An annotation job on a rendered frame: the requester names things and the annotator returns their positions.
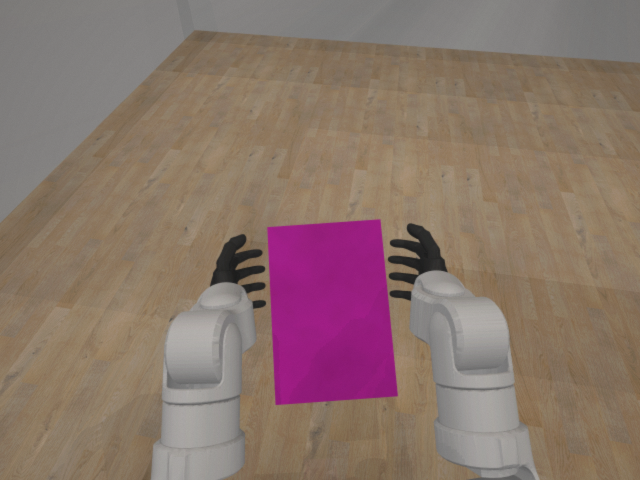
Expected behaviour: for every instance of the robot left forearm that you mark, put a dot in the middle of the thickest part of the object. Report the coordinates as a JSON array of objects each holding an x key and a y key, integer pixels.
[{"x": 201, "y": 437}]

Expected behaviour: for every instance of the robot right hand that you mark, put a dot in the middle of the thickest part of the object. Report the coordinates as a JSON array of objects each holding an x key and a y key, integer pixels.
[{"x": 427, "y": 250}]

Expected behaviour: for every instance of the robot left hand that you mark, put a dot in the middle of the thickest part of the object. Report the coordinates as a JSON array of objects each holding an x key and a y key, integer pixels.
[{"x": 228, "y": 261}]

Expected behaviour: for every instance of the carton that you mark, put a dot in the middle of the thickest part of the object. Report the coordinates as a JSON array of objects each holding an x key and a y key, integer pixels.
[{"x": 331, "y": 327}]

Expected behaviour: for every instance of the robot right forearm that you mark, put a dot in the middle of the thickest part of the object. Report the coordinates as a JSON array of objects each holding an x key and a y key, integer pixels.
[{"x": 477, "y": 425}]

